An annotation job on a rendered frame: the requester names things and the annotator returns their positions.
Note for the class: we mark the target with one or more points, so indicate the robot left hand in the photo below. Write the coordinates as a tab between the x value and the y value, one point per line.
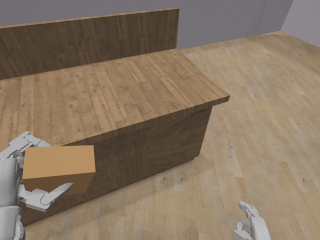
11	161

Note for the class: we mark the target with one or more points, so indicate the sponge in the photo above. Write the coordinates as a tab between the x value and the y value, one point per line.
47	168

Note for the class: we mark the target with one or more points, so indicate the robot left forearm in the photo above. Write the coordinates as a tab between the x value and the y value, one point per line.
10	226

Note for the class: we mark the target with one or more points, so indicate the robot right hand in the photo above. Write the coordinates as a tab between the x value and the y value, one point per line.
256	229

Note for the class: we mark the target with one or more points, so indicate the table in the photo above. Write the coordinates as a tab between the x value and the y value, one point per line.
117	82

